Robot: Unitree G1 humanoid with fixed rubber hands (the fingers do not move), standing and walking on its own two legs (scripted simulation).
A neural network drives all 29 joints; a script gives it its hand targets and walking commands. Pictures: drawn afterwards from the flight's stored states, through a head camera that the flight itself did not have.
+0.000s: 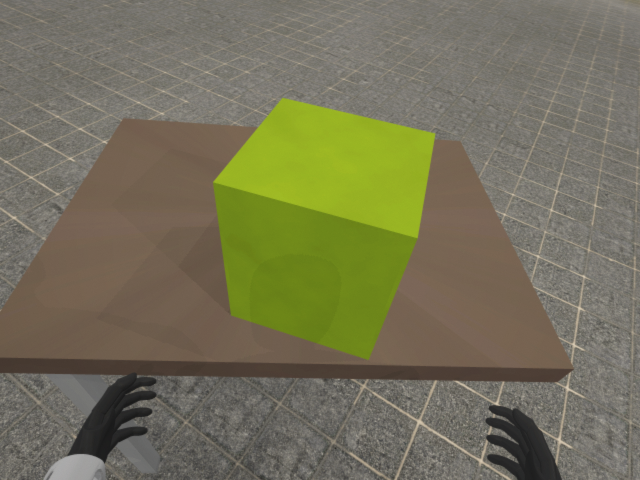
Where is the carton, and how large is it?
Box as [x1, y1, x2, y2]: [213, 98, 434, 359]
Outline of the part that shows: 282,98 213,182 231,315 368,359 417,238 434,133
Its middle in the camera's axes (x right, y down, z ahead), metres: +0.01 -0.01 +0.53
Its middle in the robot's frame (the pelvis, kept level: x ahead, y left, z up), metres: +0.43 +0.01 +0.09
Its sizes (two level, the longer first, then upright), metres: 0.210 0.200 0.250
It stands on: a table, 0.75 m high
